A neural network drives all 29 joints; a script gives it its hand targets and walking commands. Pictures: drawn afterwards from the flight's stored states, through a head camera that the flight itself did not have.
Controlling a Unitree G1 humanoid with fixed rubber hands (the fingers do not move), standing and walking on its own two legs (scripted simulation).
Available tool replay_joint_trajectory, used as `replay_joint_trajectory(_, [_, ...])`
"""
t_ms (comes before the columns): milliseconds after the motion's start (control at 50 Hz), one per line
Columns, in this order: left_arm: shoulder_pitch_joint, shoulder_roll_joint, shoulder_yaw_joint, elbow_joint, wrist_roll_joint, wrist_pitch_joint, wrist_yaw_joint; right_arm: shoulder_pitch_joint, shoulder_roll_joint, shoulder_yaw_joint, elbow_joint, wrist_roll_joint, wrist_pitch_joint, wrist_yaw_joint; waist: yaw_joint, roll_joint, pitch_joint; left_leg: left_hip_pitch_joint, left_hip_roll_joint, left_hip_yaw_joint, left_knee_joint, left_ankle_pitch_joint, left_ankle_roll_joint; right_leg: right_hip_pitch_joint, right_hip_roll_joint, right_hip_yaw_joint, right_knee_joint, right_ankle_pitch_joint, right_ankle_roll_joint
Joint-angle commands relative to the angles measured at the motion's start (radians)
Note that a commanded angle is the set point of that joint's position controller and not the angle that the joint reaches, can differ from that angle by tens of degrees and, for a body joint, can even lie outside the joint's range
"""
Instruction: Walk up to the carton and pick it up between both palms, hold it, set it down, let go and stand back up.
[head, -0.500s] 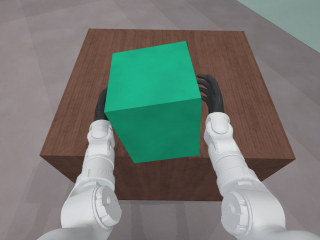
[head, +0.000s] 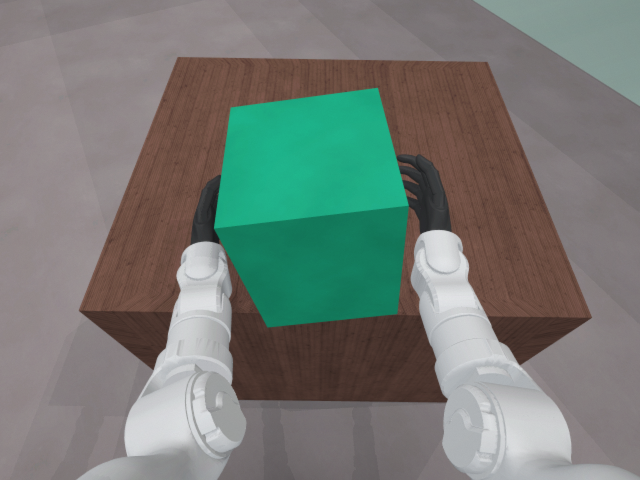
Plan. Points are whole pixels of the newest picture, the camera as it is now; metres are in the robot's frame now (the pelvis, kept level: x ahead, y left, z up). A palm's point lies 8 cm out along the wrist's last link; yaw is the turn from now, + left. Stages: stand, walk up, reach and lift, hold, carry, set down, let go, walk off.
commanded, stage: set down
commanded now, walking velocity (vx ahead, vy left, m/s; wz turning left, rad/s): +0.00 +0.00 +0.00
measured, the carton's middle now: (318, 216) +0.44 +0.06 +0.02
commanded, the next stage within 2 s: none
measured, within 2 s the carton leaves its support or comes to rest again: rests again in 0.42 s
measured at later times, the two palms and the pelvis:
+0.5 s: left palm (213, 251) +0.38 +0.20 +0.01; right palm (437, 234) +0.40 -0.10 +0.05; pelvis +0.00 +0.00 +0.00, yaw +0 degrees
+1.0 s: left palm (180, 267) +0.36 +0.24 +0.00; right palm (433, 247) +0.39 -0.10 +0.02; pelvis -0.02 +0.01 -0.01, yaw +0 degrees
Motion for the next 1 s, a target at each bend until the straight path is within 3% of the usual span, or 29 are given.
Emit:
replay_joint_trajectory(0, [-0.448, -0.391, -0.092, 0.060, 0.081, -0.039, -0.140, -0.374, 0.534, 0.181, 0.110, -0.192, 0.006, 0.169, 0.136, 0.007, -0.341, -0.007, -0.036, 0.125, -0.019, 0.445, 0.044, 0.147, -0.014, -0.052, 0.052, 0.425, 0.060])
replay_joint_trajectory(20, [-0.437, -0.390, -0.084, 0.044, 0.085, -0.041, -0.136, -0.376, 0.523, 0.191, 0.094, -0.196, 0.009, 0.174, 0.156, 0.014, -0.345, 0.030, -0.035, 0.128, -0.022, 0.472, 0.042, 0.136, -0.014, -0.056, 0.044, 0.425, 0.059])
replay_joint_trajectory(60, [-0.432, -0.391, -0.082, 0.037, 0.084, -0.039, -0.141, -0.366, 0.541, 0.187, 0.098, -0.201, 0.012, 0.171, 0.142, -0.013, -0.350, 0.013, -0.036, 0.130, -0.018, 0.448, 0.050, 0.152, -0.014, -0.048, 0.048, 0.430, 0.060])
replay_joint_trajectory(160, [-0.432, -0.346, -0.086, 0.034, 0.076, -0.047, -0.129, -0.352, 0.479, 0.163, 0.098, -0.196, 0.008, 0.166, 0.120, 0.007, -0.357, 0.028, -0.034, 0.117, -0.008, 0.469, 0.042, 0.132, -0.009, -0.050, 0.048, 0.434, 0.061])
replay_joint_trajectory(180, [-0.437, -0.336, -0.062, 0.034, 0.081, -0.047, -0.127, -0.373, 0.479, 0.166, 0.080, -0.192, 0.011, 0.170, 0.152, 0.005, -0.350, 0.015, -0.038, 0.129, -0.003, 0.450, 0.046, 0.138, -0.012, -0.039, 0.052, 0.418, 0.060])
replay_joint_trajectory(200, [-0.452, -0.338, -0.060, 0.033, 0.093, -0.043, -0.123, -0.364, 0.469, 0.140, 0.095, -0.206, 0.018, 0.165, 0.132, 0.006, -0.328, 0.028, -0.042, 0.126, -0.011, 0.446, 0.047, 0.132, -0.014, -0.041, 0.039, 0.415, 0.061])
replay_joint_trajectory(220, [-0.432, -0.299, -0.073, 0.018, 0.080, -0.049, -0.109, -0.348, 0.412, 0.135, 0.106, -0.197, 0.011, 0.161, 0.134, 0.025, -0.346, 0.050, -0.036, 0.125, -0.009, 0.492, 0.037, 0.131, -0.007, -0.047, 0.039, 0.411, 0.055])
replay_joint_trajectory(300, [-0.392, -0.156, -0.042, 0.033, 0.055, -0.057, -0.069, -0.355, 0.241, 0.108, 0.089, -0.158, -0.002, 0.127, 0.152, -0.003, -0.361, 0.035, -0.035, 0.129, -0.003, 0.494, 0.032, 0.156, -0.004, -0.038, 0.049, 0.450, 0.057])
replay_joint_trajectory(340, [-0.388, 0.004, -0.034, 0.008, 0.015, -0.077, -0.016, -0.348, 0.077, 0.111, 0.104, -0.085, -0.013, 0.092, 0.168, 0.033, -0.389, 0.046, -0.031, 0.127, 0.006, 0.537, 0.020, 0.130, 0.001, -0.033, 0.048, 0.435, 0.048])
replay_joint_trajectory(360, [-0.405, 0.049, -0.043, 0.022, -0.014, -0.074, 0.005, -0.362, 0.031, 0.101, 0.134, -0.048, -0.005, 0.076, 0.145, 0.030, -0.368, 0.040, -0.027, 0.120, 0.008, 0.523, 0.019, 0.114, 0.010, -0.032, 0.042, 0.398, 0.043])
replay_joint_trajectory(400, [-0.432, 0.113, -0.088, 0.029, -0.084, -0.078, 0.047, -0.436, -0.047, 0.184, 0.133, 0.074, -0.005, 0.055, 0.179, 0.042, -0.420, 0.002, -0.030, 0.114, 0.039, 0.522, 0.007, 0.104, 0.023, -0.025, 0.057, 0.395, 0.024])
replay_joint_trajectory(420, [-0.459, 0.171, -0.103, 0.066, -0.126, -0.086, 0.065, -0.475, -0.087, 0.228, 0.146, 0.134, -0.006, 0.043, 0.187, 0.022, -0.433, -0.026, -0.030, 0.120, 0.048, 0.501, 0.013, 0.101, 0.026, -0.012, 0.071, 0.418, 0.021])
replay_joint_trajectory(440, [-0.473, 0.221, -0.123, 0.085, -0.157, -0.092, 0.087, -0.489, -0.142, 0.251, 0.164, 0.184, -0.008, 0.030, 0.188, 0.051, -0.464, -0.068, -0.032, 0.115, 0.059, 0.496, 0.005, 0.101, 0.029, -0.004, 0.089, 0.444, 0.013])
replay_joint_trajectory(500, [-0.519, 0.281, -0.172, 0.110, -0.227, -0.147, 0.111, -0.552, -0.166, 0.334, 0.113, 0.286, -0.045, 0.010, 0.203, 0.053, -0.695, -0.141, -0.044, 0.121, 0.114, 0.520, -0.007, 0.143, 0.026, 0.020, 0.156, 0.576, 0.014])
replay_joint_trajectory(520, [-0.539, 0.287, -0.203, 0.117, -0.259, -0.166, 0.112, -0.555, -0.169, 0.336, 0.145, 0.304, -0.049, 0.006, 0.164, 0.050, -0.761, -0.134, -0.041, 0.113, 0.133, 0.548, -0.011, 0.122, 0.028, 0.021, 0.164, 0.606, 0.014])
replay_joint_trajectory(540, [-0.573, 0.299, -0.212, 0.129, -0.272, -0.195, 0.115, -0.577, -0.170, 0.345, 0.126, 0.322, -0.066, 0.005, 0.166, 0.076, -0.840, -0.168, -0.045, 0.113, 0.157, 0.575, -0.020, 0.121, 0.025, 0.024, 0.187, 0.652, 0.013])
replay_joint_trajectory(560, [-0.559, 0.302, -0.239, 0.130, -0.312, -0.215, 0.108, -0.580, -0.177, 0.377, 0.107, 0.357, -0.079, 0.002, 0.169, 0.061, -0.920, -0.178, -0.050, 0.111, 0.177, 0.612, -0.025, 0.131, 0.023, 0.033, 0.204, 0.741, 0.017])
replay_joint_trajectory(580, [-0.558, 0.296, -0.256, 0.169, -0.329, -0.222, 0.096, -0.575, -0.184, 0.375, 0.125, 0.363, -0.086, -0.005, 0.141, 0.039, -0.955, -0.168, -0.048, 0.101, 0.194, 0.640, -0.030, 0.125, 0.024, 0.031, 0.211, 0.786, 0.025])
replay_joint_trajectory(620, [-0.498, 0.302, -0.275, 0.184, -0.341, -0.241, 0.083, -0.515, -0.193, 0.421, 0.133, 0.392, -0.105, 0.001, 0.151, 0.049, -1.003, -0.126, -0.042, 0.086, 0.222, 0.729, -0.042, 0.104, 0.032, 0.025, 0.221, 0.789, 0.024])
replay_joint_trajectory(660, [-0.516, 0.310, -0.301, 0.233, -0.362, -0.246, 0.075, -0.527, -0.246, 0.398, 0.202, 0.403, -0.109, 0.007, 0.130, 0.085, -0.998, -0.091, -0.033, 0.068, 0.230, 0.731, -0.056, -0.009, 0.042, 0.007, 0.209, 0.698, 0.022])
replay_joint_trajectory(680, [-0.498, 0.313, -0.300, 0.204, -0.371, -0.255, 0.078, -0.530, -0.260, 0.416, 0.151, 0.427, -0.119, 0.012, 0.157, 0.096, -1.045, -0.057, -0.031, 0.068, 0.252, 0.794, -0.063, -0.013, 0.047, 0.002, 0.215, 0.709, 0.010])
replay_joint_trajectory(760, [-0.419, 0.277, -0.375, 0.139, -0.408, -0.253, 0.067, -0.462, -0.325, 0.432, 0.201, 0.471, -0.151, 0.022, 0.130, 0.171, -1.024, 0.163, 0.000, 0.026, 0.287, 0.974, -0.095, -0.240, 0.082, -0.043, 0.163, 0.535, -0.014])
replay_joint_trajectory(780, [-0.311, 0.245, -0.401, 0.090, -0.422, -0.244, 0.063, -0.371, -0.329, 0.445, 0.192, 0.477, -0.175, 0.027, 0.125, 0.183, -1.035, 0.244, 0.013, 0.014, 0.291, 1.050, -0.103, -0.262, 0.092, -0.045, 0.130, 0.514, -0.032])
replay_joint_trajectory(800, [-0.358, 0.259, -0.409, 0.071, -0.421, -0.244, 0.068, -0.397, -0.344, 0.416, 0.208, 0.476, -0.168, 0.033, 0.122, 0.214, -1.016, 0.242, 0.016, 0.014, 0.287, 1.022, -0.113, -0.314, 0.090, -0.044, 0.100, 0.430, -0.048])
replay_joint_trajectory(860, [-0.301, 0.270, -0.415, 0.056, -0.436, -0.228, 0.066, -0.339, -0.377, 0.420, 0.179, 0.496, -0.180, 0.038, 0.116, 0.191, -0.978, 0.240, 0.007, 0.016, 0.280, 0.993, -0.115, -0.270, 0.093, -0.044, 0.094, 0.423, -0.051])
replay_joint_trajectory(880, [-0.218, 0.270, -0.402, 0.004, -0.423, -0.215, 0.061, -0.278, -0.381, 0.459, 0.164, 0.505, -0.184, 0.038, 0.140, 0.185, -0.975, 0.263, 0.011, 0.013, 0.277, 1.039, -0.114, -0.224, 0.094, -0.046, 0.101, 0.474, -0.051])
replay_joint_trajectory(900, [-0.226, 0.263, -0.421, -0.033, -0.426, -0.216, 0.060, -0.266, -0.380, 0.437, 0.169, 0.498, -0.190, 0.033, 0.108, 0.192, -0.980, 0.257, 0.005, 0.013, 0.276, 1.017, -0.118, -0.223, 0.095, -0.052, 0.103, 0.474, -0.044])
replay_joint_trajectory(940, [-0.207, 0.281, -0.406, -0.008, -0.418, -0.210, 0.051, -0.265, -0.395, 0.452, 0.164, 0.516, -0.181, 0.036, 0.110, 0.173, -0.911, 0.236, -0.007, 0.012, 0.258, 0.958, -0.108, -0.199, 0.087, -0.049, 0.107, 0.456, -0.034])
replay_joint_trajectory(980, [-0.172, 0.271, -0.405, -0.052, -0.425, -0.210, 0.045, -0.248, -0.396, 0.461, 0.112, 0.534, -0.180, 0.041, 0.112, 0.147, -0.879, 0.230, -0.013, 0.013, 0.237, 0.899, -0.098, -0.163, 0.084, -0.052, 0.104, 0.450, -0.028])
